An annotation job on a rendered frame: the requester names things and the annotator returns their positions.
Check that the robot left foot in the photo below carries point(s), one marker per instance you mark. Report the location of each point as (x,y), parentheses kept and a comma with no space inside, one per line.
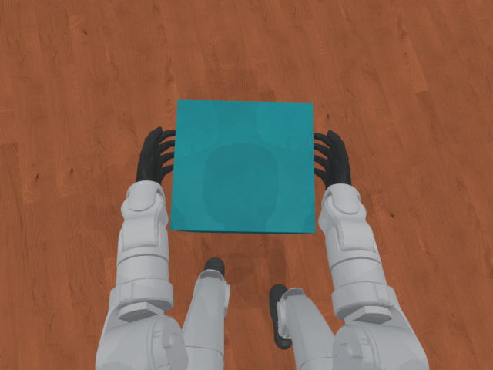
(215,264)

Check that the left robot hand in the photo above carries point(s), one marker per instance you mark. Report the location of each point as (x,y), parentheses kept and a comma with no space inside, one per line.
(150,161)

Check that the robot right upper arm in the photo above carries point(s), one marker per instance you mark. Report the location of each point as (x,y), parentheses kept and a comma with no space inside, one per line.
(367,346)

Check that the robot left upper arm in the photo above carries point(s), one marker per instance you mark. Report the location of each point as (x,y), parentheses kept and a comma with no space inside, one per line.
(153,343)

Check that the right robot shin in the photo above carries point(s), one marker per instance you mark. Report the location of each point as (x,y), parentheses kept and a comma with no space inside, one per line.
(290,292)

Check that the right robot hand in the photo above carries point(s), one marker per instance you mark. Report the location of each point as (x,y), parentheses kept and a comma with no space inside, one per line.
(336,165)

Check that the right robot forearm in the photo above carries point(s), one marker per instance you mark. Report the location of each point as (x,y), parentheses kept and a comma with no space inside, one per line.
(360,288)

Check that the carton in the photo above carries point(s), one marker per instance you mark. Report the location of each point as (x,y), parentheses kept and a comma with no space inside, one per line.
(243,167)

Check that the left robot forearm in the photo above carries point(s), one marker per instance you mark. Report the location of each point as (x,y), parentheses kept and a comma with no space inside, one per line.
(142,278)

